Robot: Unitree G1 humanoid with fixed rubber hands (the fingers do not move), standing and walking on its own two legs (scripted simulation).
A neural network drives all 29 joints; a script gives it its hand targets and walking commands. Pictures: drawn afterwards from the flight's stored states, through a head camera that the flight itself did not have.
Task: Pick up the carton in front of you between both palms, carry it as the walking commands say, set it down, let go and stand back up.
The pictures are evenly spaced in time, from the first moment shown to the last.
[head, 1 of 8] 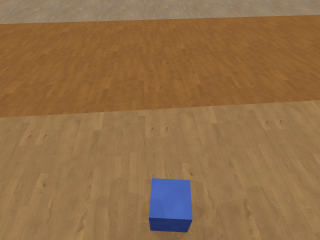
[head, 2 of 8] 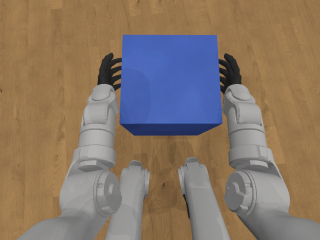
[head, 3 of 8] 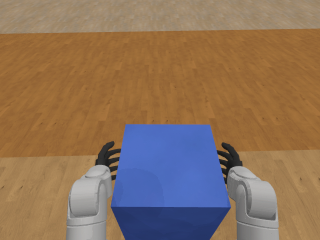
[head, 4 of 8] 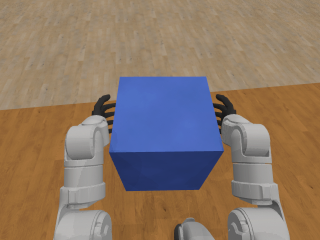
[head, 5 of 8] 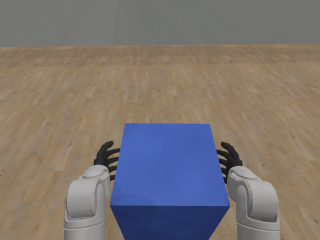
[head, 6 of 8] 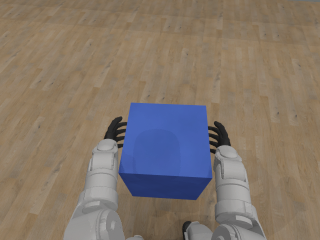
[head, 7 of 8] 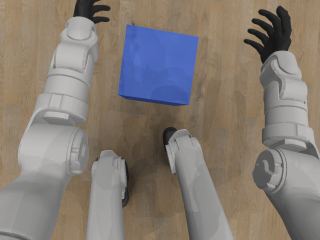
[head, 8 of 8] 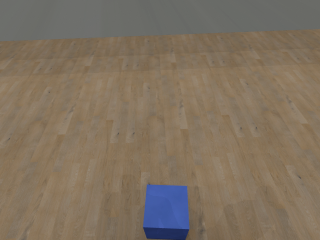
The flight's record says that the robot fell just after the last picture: no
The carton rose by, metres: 0.69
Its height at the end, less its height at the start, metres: -0.31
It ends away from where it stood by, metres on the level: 5.93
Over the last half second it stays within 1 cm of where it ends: yes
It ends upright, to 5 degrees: yes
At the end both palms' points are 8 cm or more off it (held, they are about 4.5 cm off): yes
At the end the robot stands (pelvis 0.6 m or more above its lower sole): yes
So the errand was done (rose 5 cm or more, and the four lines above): yes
